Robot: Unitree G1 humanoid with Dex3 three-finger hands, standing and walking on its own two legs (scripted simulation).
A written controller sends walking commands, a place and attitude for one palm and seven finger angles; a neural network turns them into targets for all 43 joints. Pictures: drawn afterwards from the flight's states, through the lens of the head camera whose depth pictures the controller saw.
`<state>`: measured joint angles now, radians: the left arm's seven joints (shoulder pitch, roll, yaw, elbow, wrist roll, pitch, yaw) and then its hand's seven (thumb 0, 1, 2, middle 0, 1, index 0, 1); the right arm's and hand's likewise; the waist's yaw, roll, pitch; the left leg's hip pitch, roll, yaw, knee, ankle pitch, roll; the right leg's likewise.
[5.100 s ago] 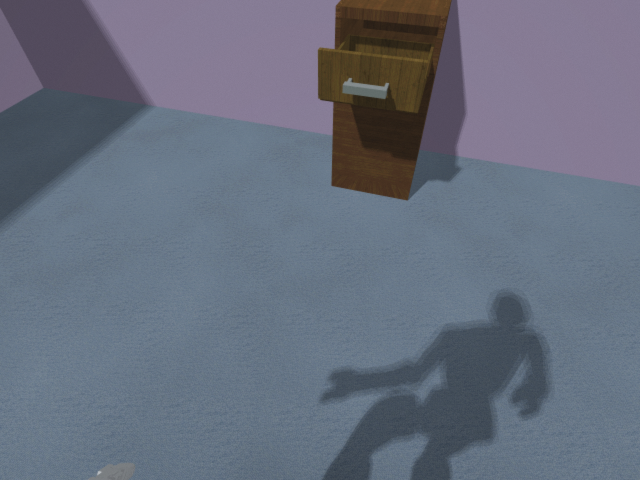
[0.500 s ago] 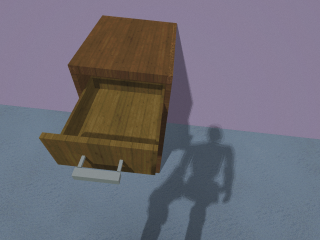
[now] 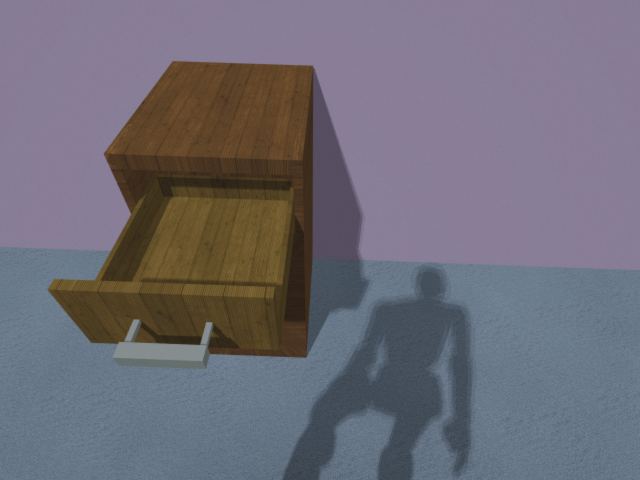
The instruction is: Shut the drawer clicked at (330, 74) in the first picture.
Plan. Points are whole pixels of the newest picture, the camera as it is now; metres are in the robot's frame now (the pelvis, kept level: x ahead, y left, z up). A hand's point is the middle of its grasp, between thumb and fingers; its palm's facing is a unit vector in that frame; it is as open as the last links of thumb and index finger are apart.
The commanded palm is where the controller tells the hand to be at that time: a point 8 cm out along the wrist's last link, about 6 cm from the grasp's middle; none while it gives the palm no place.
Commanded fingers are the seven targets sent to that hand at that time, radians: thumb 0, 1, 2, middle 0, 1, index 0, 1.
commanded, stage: come to a stop and stand still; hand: left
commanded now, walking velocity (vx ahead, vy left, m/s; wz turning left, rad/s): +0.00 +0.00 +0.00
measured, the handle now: (167, 341) +0.34 +0.26 -0.08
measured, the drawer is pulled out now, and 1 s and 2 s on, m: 0.29 0.29 0.28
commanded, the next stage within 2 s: look again from close up in 0.94 s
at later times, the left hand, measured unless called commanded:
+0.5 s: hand out of the picture +0.02 +0.16 -0.18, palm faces +0.07 -0.99 -0.16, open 7.4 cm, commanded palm none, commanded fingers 0.00 0.90 0.90 -0.20 -0.30 -0.20 -0.30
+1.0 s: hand out of the picture +0.04 +0.18 -0.17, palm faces +0.06 -0.98 -0.18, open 7.4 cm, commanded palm none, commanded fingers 0.00 0.90 0.90 -0.20 -0.30 -0.20 -0.30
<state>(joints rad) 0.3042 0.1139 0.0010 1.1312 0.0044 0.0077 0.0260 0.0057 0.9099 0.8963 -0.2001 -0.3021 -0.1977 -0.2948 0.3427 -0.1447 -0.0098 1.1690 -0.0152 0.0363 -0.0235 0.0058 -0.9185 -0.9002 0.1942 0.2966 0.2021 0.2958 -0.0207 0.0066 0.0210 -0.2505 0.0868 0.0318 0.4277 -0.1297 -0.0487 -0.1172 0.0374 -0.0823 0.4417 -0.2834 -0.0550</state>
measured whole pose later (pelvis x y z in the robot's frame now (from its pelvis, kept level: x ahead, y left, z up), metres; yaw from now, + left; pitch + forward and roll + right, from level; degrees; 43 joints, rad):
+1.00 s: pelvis +0.06 +0.01 +0.00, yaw +0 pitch -1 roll +1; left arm 0.32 0.14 0.01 1.14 0.01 -0.01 0.04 0.00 0.91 0.90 -0.20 -0.30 -0.20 -0.29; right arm 0.27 -0.14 0.01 1.15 -0.01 0.00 -0.04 0.01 -0.93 -0.90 0.20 0.30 0.20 0.30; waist 0.01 -0.01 0.04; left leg -0.18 0.05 0.05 0.42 -0.21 -0.03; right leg -0.02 0.00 -0.07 0.38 -0.34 -0.02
